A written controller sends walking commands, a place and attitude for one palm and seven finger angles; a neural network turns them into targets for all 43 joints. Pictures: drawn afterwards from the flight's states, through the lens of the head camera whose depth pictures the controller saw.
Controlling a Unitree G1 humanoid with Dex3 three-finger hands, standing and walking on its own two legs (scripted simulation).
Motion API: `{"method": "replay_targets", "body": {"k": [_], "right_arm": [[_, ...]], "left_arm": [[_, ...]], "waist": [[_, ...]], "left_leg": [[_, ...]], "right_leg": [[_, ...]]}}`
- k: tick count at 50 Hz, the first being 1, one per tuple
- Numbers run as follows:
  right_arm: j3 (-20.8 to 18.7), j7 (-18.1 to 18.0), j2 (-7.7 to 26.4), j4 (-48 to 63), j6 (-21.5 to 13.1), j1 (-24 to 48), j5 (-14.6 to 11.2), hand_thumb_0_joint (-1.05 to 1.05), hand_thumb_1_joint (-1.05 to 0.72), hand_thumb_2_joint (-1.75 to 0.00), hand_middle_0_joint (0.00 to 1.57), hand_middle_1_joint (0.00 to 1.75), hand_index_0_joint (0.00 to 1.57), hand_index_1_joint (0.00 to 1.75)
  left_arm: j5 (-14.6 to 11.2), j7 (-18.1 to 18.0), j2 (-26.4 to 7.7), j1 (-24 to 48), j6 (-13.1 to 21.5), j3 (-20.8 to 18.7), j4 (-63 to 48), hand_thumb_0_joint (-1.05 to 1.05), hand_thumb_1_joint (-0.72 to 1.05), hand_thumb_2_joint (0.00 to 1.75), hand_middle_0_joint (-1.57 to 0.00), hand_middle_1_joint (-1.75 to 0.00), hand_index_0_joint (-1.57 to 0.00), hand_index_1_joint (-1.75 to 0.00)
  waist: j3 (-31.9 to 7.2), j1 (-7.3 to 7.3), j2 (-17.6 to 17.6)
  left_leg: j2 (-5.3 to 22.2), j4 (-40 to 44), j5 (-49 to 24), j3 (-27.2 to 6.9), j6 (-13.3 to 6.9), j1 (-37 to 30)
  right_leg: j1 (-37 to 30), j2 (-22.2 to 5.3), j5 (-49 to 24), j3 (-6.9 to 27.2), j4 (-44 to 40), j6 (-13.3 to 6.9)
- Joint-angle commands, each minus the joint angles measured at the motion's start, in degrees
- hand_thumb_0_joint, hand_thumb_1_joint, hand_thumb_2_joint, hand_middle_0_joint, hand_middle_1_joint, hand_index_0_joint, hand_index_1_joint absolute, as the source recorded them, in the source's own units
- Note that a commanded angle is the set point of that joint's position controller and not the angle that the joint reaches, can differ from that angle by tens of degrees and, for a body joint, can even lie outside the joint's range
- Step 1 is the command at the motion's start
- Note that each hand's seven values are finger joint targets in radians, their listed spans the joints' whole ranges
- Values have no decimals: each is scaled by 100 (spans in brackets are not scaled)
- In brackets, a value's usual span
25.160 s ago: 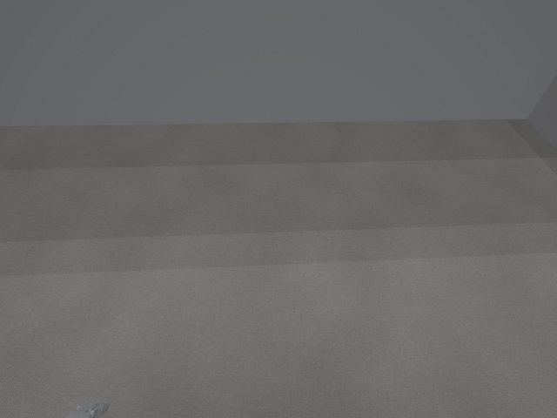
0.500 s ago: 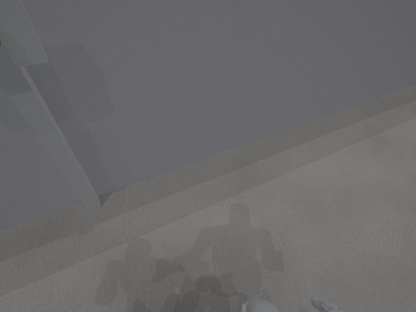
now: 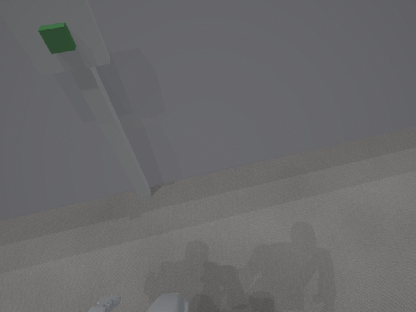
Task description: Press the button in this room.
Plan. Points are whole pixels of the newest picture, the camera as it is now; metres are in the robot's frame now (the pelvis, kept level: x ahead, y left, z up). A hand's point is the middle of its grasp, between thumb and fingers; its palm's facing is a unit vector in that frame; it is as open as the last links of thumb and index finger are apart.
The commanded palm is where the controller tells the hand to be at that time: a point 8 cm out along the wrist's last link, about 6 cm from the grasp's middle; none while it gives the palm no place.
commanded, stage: turn to face it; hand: left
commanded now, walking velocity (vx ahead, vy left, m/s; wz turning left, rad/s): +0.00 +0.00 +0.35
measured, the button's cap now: (58, 37) +0.73 +0.40 +0.17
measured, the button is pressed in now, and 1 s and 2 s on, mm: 0 0 0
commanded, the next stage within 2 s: take the last steps up to it in 0.16 s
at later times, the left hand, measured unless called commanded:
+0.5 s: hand out of the picture -0.03 +0.25 -0.17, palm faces +0.19 -0.96 -0.22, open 7.4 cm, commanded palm none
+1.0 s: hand out of the picture +0.00 +0.14 -0.16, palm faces +0.28 -0.95 -0.15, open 7.3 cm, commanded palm none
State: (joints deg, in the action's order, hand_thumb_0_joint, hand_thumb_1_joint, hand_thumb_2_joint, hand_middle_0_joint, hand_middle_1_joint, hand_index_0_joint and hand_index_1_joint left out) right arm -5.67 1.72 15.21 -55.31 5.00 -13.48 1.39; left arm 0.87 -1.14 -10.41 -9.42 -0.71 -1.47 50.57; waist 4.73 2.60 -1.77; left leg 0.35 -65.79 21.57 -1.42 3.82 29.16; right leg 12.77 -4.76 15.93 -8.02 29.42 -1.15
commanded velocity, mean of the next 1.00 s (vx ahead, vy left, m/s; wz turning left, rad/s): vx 0.23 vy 0.00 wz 0.13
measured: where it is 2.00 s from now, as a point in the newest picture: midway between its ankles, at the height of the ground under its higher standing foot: (195, 293)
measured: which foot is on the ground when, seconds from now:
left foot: up 0.00-0.20, down 0.22-0.66, up 0.68-1.00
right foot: down 0.00-0.24, up 0.26-0.64, down 0.66-1.00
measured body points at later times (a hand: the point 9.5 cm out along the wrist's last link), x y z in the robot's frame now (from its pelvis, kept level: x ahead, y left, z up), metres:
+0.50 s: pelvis -0.01 +0.04 +0.00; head -0.01 +0.06 +0.45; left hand -0.04 +0.30 -0.15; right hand +0.11 -0.17 -0.13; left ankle -0.04 +0.15 -0.74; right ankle +0.00 -0.10 -0.67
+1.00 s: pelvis +0.10 +0.01 +0.01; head +0.12 +0.00 +0.46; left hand -0.01 +0.19 -0.14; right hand +0.15 -0.21 -0.16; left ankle +0.14 +0.18 -0.67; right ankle +0.06 -0.08 -0.74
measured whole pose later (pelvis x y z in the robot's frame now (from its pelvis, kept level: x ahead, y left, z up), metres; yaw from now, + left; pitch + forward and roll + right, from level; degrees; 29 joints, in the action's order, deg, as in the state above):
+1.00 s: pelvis +0.10 +0.01 +0.01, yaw +12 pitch +0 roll +0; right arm -3.9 1.4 10.1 -63.1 1.1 -16.1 1.6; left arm 1.0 -0.6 -4.5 -25.1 4.6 -0.4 65.6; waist 1.6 -0.6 -1.7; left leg 6.3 -55.8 8.4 2.1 2.2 33.9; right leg 1.4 -0.5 15.1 -10.2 16.7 -2.3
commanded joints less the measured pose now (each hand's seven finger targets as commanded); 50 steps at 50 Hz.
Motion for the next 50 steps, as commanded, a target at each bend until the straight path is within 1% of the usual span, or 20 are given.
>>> {"method": "replay_targets", "body": {"k": [1,6,9,10,11,12,13,14,16,23,27,31,32,33,34,35,37,38,40,50], "right_arm": [[3,-14,256,467,-143,456,-38,0,-90,-90,20,30,20,30],[143,-67,171,460,-264,668,-110,0,-90,-90,20,30,20,30],[156,-105,225,290,-357,234,-110,0,-90,-90,20,30,20,30],[112,-106,481,233,-421,49,-94,0,-90,-90,20,30,20,30],[-5,-127,1025,271,-466,-21,-39,0,-90,-90,20,30,20,30],[-43,-141,1286,235,-395,-244,-66,0,-90,-90,20,30,20,30],[-8,-232,1100,111,-422,-249,-40,0,-90,-90,20,30,20,30],[51,-283,960,128,-414,55,-19,0,-90,-90,20,30,20,30],[150,-290,696,191,-474,364,-17,0,-90,-90,20,30,20,30],[121,-271,529,-69,-660,-345,-38,0,-90,-90,20,30,20,30],[61,-266,506,-146,-671,-390,2,0,-90,-90,20,30,20,30],[86,-257,437,-226,-631,-139,-4,0,-90,-90,20,30,20,30],[110,-243,249,-247,-641,-162,-32,0,-90,-90,20,30,20,30],[210,-215,-176,-109,-670,-191,-88,0,-90,-90,20,30,20,30],[190,-168,21,115,-642,190,-48,0,-90,-90,20,30,20,30],[138,-142,130,90,-619,351,-15,0,-90,-90,20,30,20,30],[74,-79,75,-186,-577,36,5,0,-90,-90,20,30,20,30],[94,-60,-76,-346,-548,-191,35,0,-90,-90,20,30,20,30],[129,-54,-254,-517,-519,-486,30,0,-90,-90,20,30,20,30],[191,10,-426,-188,-590,506,-15,0,-90,-90,20,30,20,30]], "left_arm": [[58,-74,-1234,-406,136,-325,-223,0,90,90,-20,-30,-20,-30],[91,-67,-1463,-762,124,-397,56,0,90,90,-20,-30,-20,-30],[38,-68,-1443,-580,94,-414,175,0,90,90,-20,-30,-20,-30],[-17,-56,-1301,-592,65,-384,165,0,90,90,-20,-30,-20,-30],[-46,-22,-929,-744,29,-320,53,0,90,90,-20,-30,-20,-30],[9,-25,-760,-429,-9,-180,-45,0,90,90,-20,-30,-20,-30],[12,-80,-766,-154,-100,-178,30,0,90,90,-20,-30,-20,-30],[-29,-53,-784,-115,-115,-214,142,0,90,90,-20,-30,-20,-30],[9,57,-767,-351,-70,-219,379,0,90,90,-20,-30,-20,-30],[70,184,-650,-264,64,-108,476,0,90,90,-20,-30,-20,-30],[55,232,-502,-106,127,-85,406,0,90,90,-20,-30,-20,-30],[75,238,-432,-1151,215,-127,790,0,90,90,-20,-30,-20,-30],[98,202,-636,-1590,281,-188,950,0,90,90,-20,-30,-20,-30],[150,135,-1140,-2086,345,-297,1038,0,90,90,-20,-30,-20,-30],[47,80,-1352,-2287,323,-320,1012,0,90,90,-20,-30,-20,-30],[17,56,-1255,-2034,365,-331,1006,0,90,90,-20,-30,-20,-30],[19,27,-759,-1249,393,-218,869,0,90,90,-20,-30,-20,-30],[16,26,-555,-1118,438,-174,834,0,90,90,-20,-30,-20,-30],[-2,21,-367,-1324,510,-100,947,0,90,90,-20,-30,-20,-30],[36,-41,-287,-2105,645,-71,1444,0,90,90,-20,-30,-20,-30]], "waist": [[-368,-405,1210],[-766,-573,1472],[-932,-270,1283],[-1067,-137,673],[-1158,-106,-895],[-982,49,-1236],[-838,121,-1394],[-534,-19,-1397],[-365,-211,-1030],[-29,-59,-615],[23,-43,-711],[-81,-550,-320],[-182,-738,309],[-235,-930,1864],[-27,-1068,2018],[300,-936,1916],[579,-421,899],[442,-319,607],[238,-268,721],[420,-486,718]], "left_leg": [[129,690,295,203,72,41],[34,2237,583,485,-38,-594],[-4,3970,-578,633,-134,-1700],[324,4580,-1498,364,-255,-2540],[1653,4565,-3298,-1181,-799,-3437],[2323,4550,-4446,-1442,-1298,-3108],[2126,4645,-4451,-1390,-1365,-2591],[1896,4721,-3745,-1217,-1394,-2310],[1468,4857,-2700,-834,-1266,-2349],[1456,5456,-713,-1083,-1415,-2527],[1408,5462,-119,-1103,-1394,-2139],[1046,4618,626,-742,-1053,-1022],[633,3769,872,-458,-830,-399],[-83,2063,1140,315,-528,675],[-33,1013,1284,179,-522,1040],[185,366,688,-123,-560,1144],[492,29,-247,-108,-481,951],[528,53,-700,-11,-395,695],[510,131,-1112,134,-299,572],[677,1633,-1260,504,-184,1073]], "right_leg": [[-579,-1414,-1898,795,-1034,-582],[-1083,-1532,-3127,751,-573,-695],[-730,-1359,-2933,425,32,-287],[-147,-1138,-2283,140,627,9],[1300,-464,20,-175,1575,410],[1596,-254,2003,67,2323,481],[1500,-226,1960,545,2700,504],[1513,-243,1657,675,2951,491],[1666,-132,1053,567,3243,478],[2032,-179,632,515,2669,487],[1385,-116,711,359,1412,430],[-535,170,7,69,-20,384],[-1331,-54,276,468,-545,296],[-1890,-1366,1626,2313,-1525,-126],[-1322,-2137,2788,3703,-2415,-588],[-751,-2133,3311,3972,-2704,-663],[-116,-1804,2549,2765,-2508,-484],[-92,-1439,1672,2041,-2368,-336],[-298,-1110,397,1234,-2258,-242],[-1103,-1231,-1605,707,-2013,-620]]}}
